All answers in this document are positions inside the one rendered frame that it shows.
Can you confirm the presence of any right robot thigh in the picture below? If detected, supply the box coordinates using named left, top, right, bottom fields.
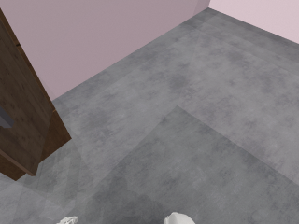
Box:
left=164, top=213, right=195, bottom=224

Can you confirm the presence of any handle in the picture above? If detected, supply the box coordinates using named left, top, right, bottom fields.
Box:
left=0, top=106, right=15, bottom=128

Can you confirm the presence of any cupboard door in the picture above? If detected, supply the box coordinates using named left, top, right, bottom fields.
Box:
left=0, top=19, right=53, bottom=176

